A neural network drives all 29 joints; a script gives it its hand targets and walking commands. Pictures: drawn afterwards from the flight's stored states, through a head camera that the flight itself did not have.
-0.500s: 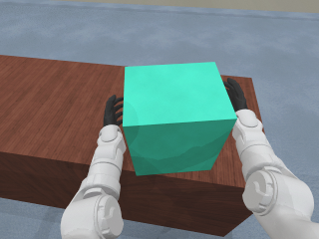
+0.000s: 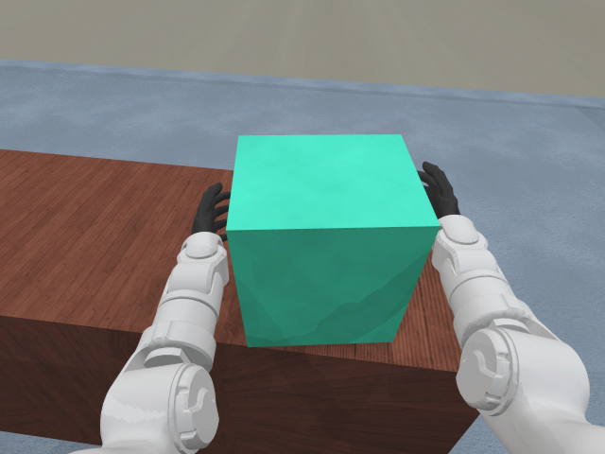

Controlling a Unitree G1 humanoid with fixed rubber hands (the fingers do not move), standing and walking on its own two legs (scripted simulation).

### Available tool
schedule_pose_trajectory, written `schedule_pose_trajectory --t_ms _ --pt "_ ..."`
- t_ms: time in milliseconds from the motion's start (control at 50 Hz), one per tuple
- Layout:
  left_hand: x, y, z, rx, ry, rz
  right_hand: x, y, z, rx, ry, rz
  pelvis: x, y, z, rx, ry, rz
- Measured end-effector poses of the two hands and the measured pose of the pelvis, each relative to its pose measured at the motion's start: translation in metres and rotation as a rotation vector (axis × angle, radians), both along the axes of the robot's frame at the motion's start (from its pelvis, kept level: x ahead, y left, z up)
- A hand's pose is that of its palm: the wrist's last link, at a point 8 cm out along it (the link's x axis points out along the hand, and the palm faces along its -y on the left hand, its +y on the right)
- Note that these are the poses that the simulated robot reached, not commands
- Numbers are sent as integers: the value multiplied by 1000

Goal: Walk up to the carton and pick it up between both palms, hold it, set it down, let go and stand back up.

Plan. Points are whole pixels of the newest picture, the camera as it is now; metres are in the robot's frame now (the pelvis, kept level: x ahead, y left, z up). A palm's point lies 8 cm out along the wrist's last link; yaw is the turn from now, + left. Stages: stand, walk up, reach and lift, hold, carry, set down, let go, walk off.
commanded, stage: reach and lift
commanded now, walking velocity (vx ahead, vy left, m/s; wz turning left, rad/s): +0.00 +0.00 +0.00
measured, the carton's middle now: (320, 245) +0.42 +0.01 +0.09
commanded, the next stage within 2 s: none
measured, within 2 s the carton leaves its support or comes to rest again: neither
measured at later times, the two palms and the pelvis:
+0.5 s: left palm (204, 217) +0.38 +0.17 +0.17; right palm (454, 209) +0.40 -0.15 +0.19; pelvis -0.01 +0.00 +0.00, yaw +0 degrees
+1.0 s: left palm (193, 195) +0.37 +0.18 +0.21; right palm (466, 194) +0.38 -0.15 +0.23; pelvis -0.01 +0.01 +0.00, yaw +0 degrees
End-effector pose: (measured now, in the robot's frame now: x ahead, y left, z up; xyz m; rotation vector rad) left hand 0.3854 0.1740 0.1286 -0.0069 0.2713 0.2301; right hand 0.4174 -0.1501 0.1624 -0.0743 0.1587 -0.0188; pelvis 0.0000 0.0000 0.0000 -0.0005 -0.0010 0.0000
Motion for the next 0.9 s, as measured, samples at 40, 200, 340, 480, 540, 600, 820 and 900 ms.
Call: schedule_pose_trajectory --t_ms 40,200,340,480,540,600,820,900 --pt "-1 0 4 5 0 -7 -3 0 4 0 0 -6 -1 0 0 0 -10 0" --pt "-4 -2 20 26 -6 -31 -13 -3 16 12 -7 -28 -6 1 0 1 -34 1" --pt "-3 -5 30 35 -6 -45 -18 -6 21 28 -7 -46 -8 1 0 1 -43 1" --pt "-2 -3 37 49 -15 -52 -18 -5 28 38 -17 -52 -8 2 0 0 -47 1" --pt "-2 -2 41 56 -15 -55 -19 -3 30 41 -17 -55 -8 2 0 0 -50 1" --pt "-1 0 46 66 -19 -61 -20 -2 34 50 -22 -61 -8 3 0 -2 -54 1" --pt "-7 6 70 72 -55 -77 -30 4 58 62 -58 -78 -9 9 1 -9 -88 2" --pt "-10 6 73 70 -48 -84 -35 4 61 63 -51 -86 -11 11 1 -9 -99 3"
